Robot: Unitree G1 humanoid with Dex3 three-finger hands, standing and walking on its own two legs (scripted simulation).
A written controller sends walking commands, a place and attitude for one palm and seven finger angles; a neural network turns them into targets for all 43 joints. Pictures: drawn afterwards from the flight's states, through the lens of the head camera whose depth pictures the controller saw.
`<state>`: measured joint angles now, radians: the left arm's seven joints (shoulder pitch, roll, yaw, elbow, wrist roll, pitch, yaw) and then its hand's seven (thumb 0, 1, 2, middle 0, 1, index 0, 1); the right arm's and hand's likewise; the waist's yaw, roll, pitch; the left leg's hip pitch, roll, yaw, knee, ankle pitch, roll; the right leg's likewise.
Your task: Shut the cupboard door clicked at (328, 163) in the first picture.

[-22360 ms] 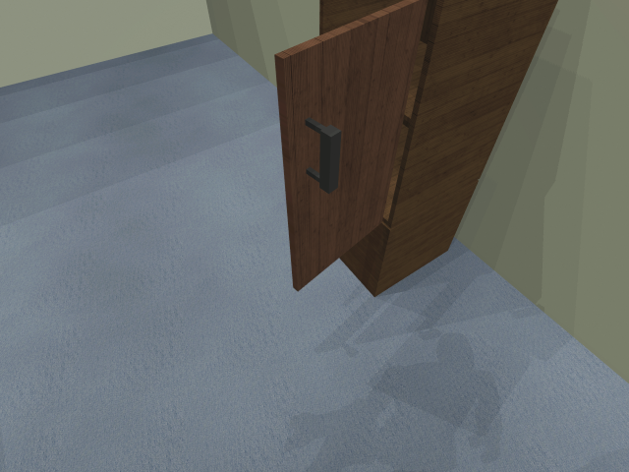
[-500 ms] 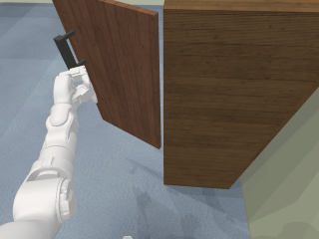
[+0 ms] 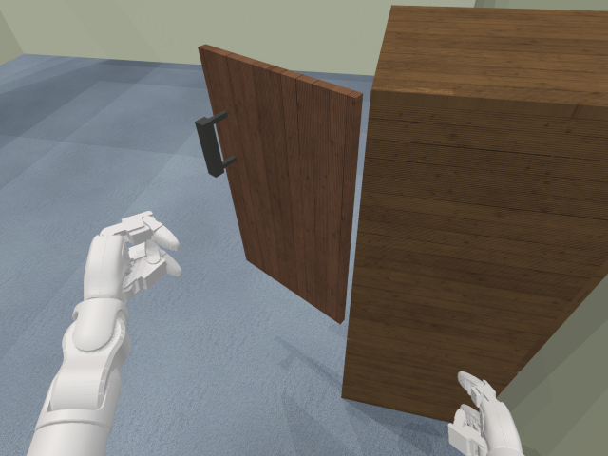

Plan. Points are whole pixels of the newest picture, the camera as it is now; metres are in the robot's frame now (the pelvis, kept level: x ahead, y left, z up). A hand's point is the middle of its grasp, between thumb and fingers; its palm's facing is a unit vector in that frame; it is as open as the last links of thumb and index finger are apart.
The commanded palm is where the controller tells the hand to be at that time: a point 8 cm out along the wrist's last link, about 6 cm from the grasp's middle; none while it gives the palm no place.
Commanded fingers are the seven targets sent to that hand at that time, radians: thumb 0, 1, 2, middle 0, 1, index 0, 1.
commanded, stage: draw the hand back to the body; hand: left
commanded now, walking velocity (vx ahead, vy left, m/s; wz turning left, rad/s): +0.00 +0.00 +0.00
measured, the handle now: (218, 143) +0.66 +0.23 +0.08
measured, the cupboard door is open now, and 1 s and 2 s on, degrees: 64 64 64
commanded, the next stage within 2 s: step back with the hand held close in 0.86 s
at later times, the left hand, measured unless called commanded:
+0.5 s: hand (57, 322) +0.20 +0.27 +0.16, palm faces +0.45 -0.79 -0.41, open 6.2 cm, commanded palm +0.16 +0.30 +0.18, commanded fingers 0.00 0.90 0.90 -0.20 -0.30 -0.20 -0.30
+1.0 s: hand (65, 323) +0.20 +0.26 +0.16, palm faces +0.45 -0.79 -0.40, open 7.4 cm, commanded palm +0.15 +0.29 +0.18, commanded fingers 0.00 0.90 0.90 -0.20 -0.30 -0.20 -0.30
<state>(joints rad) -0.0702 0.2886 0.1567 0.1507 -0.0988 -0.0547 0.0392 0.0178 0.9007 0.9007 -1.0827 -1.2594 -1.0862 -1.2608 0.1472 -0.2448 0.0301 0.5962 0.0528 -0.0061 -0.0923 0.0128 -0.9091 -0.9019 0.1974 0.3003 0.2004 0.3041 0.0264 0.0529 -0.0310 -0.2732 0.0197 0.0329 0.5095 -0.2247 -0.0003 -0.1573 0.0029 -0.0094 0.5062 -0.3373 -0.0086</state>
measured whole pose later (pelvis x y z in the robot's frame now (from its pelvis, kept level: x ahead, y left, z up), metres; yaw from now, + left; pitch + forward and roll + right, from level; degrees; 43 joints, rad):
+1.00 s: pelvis +0.01 -0.01 +0.01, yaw +0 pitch -4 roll +1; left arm 0.46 0.34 0.34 -0.35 -0.08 -0.07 0.09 0.02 0.89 0.90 -0.21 -0.30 -0.21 -0.30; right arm 0.18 -0.22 0.02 0.63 0.01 -0.07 -0.09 0.01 -0.91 -0.90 0.20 0.30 0.20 0.30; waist 0.07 0.07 0.00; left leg -0.14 0.03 0.03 0.40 -0.20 -0.01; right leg -0.02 0.01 -0.01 0.39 -0.31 -0.02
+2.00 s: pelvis -0.11 +0.04 -0.01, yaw +3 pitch +0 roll -5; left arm 0.47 0.43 0.45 -0.46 -0.04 -0.24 0.15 0.02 0.89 0.90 -0.21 -0.30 -0.21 -0.30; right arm 0.22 -0.20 0.00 0.60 0.00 -0.07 -0.09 0.01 -0.91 -0.90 0.20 0.30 0.20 0.30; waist -0.03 0.05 0.00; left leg -0.50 0.03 0.01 0.56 -0.10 0.06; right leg -0.31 0.07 0.00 0.68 -0.37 0.00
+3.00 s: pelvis -0.26 +0.10 -0.01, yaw -3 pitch -2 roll -2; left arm 0.51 0.40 0.39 -0.44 -0.05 -0.17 0.18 0.01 0.89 0.90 -0.21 -0.30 -0.21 -0.30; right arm 0.28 -0.22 0.00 0.68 0.00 -0.05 -0.09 0.01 -0.90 -0.90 0.20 0.30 0.21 0.30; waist -0.01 0.01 -0.05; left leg -0.37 -0.02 0.01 0.61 -0.21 0.04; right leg -0.23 0.04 -0.01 0.61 -0.38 -0.02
